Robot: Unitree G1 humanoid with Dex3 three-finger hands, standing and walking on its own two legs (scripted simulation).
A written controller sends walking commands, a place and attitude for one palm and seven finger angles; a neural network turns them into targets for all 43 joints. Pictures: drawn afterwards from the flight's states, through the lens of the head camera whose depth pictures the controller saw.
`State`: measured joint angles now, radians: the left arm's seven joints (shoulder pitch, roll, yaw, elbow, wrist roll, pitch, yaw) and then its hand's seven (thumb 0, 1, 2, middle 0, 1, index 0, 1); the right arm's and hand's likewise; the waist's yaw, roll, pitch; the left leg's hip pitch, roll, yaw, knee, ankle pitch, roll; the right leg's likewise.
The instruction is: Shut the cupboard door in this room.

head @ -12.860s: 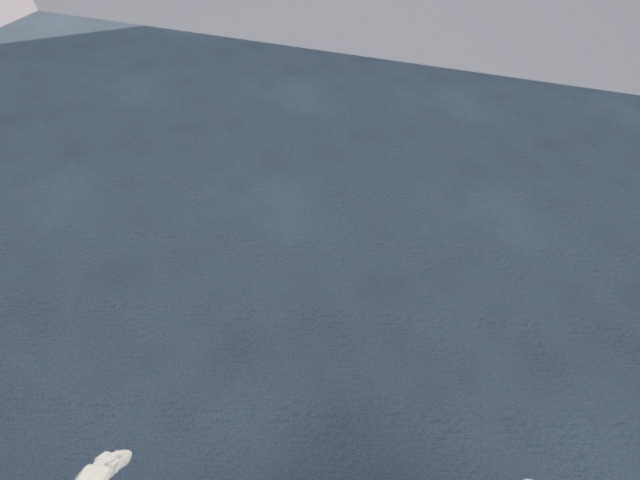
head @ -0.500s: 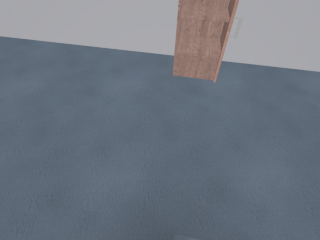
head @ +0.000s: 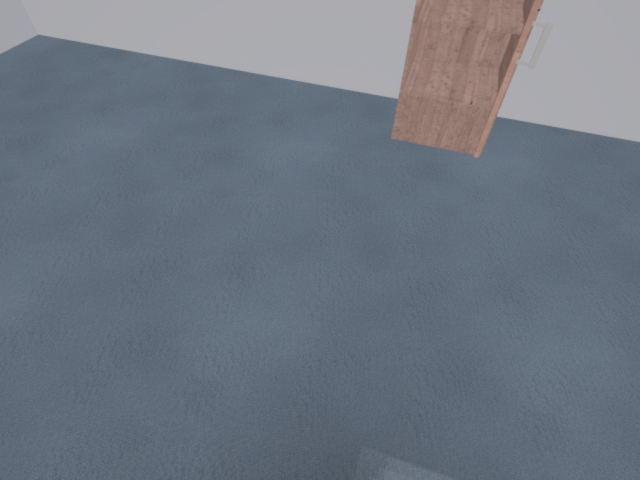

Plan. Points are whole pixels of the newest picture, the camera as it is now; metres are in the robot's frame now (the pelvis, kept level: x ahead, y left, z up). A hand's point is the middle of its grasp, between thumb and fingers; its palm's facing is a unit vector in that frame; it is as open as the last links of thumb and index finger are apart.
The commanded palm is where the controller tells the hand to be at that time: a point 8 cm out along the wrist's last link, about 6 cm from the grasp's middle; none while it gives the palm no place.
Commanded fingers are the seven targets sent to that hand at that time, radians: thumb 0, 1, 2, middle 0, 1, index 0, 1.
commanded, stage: stand and wait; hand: left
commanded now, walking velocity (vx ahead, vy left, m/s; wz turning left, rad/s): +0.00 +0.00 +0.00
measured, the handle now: (533, 45) +1.38 -0.58 -0.04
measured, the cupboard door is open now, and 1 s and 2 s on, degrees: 82 82 82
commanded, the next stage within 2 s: turn or walk to find it in 0.16 s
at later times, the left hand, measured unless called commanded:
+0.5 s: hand out of the picture -0.01 +0.19 -0.17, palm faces +0.08 -0.97 -0.21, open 7.4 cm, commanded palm none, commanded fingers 0.00 0.90 0.90 -0.20 -0.30 -0.20 -0.30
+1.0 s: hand out of the picture +0.03 +0.20 -0.18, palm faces +0.14 -0.97 -0.21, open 7.4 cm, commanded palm none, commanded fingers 0.00 0.90 0.90 -0.20 -0.30 -0.20 -0.30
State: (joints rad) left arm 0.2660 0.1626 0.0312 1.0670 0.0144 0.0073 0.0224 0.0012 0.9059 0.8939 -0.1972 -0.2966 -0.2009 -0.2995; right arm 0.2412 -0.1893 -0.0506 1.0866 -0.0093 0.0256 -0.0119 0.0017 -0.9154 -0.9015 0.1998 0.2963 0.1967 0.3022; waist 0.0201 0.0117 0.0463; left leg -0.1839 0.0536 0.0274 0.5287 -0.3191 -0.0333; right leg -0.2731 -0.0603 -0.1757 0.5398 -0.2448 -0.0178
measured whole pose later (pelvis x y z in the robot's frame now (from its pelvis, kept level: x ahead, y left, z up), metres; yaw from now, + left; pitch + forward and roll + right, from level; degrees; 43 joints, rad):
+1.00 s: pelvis +0.00 +0.01 -0.01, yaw +5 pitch +0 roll +0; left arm 0.19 0.19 0.05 1.03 0.01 0.03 0.02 0.00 0.91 0.89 -0.20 -0.30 -0.20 -0.30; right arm 0.26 -0.17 -0.05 1.05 -0.02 0.03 -0.01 0.00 -0.92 -0.90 0.20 0.30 0.20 0.30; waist 0.00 -0.01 0.07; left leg -0.27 -0.01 -0.04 0.63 -0.36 -0.01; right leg -0.31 -0.12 -0.22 0.63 -0.31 0.00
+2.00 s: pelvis -0.06 -0.04 +0.00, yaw +35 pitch -1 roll -1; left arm 0.30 0.24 0.05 1.03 0.02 0.06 0.02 0.00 0.90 0.89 -0.20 -0.30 -0.20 -0.30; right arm 0.09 -0.18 -0.03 0.96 -0.01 0.03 0.01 0.00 -0.91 -0.90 0.20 0.30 0.20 0.30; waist 0.06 -0.05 0.08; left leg -0.23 -0.01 0.06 0.58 -0.33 0.05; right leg -0.37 -0.11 -0.14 0.92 -0.51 0.05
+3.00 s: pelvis -0.08 -0.12 +0.00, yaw +60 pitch +0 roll +1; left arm 0.30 0.21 0.04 0.99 0.03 0.01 0.02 0.00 0.91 0.89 -0.20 -0.30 -0.20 -0.30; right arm 0.13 -0.25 -0.07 0.99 -0.01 0.07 0.01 0.00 -0.92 -0.90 0.20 0.30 0.20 0.30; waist 0.04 -0.01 0.09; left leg -0.32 0.03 0.02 0.80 -0.46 -0.06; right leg -0.24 -0.12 -0.25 0.54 -0.28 -0.02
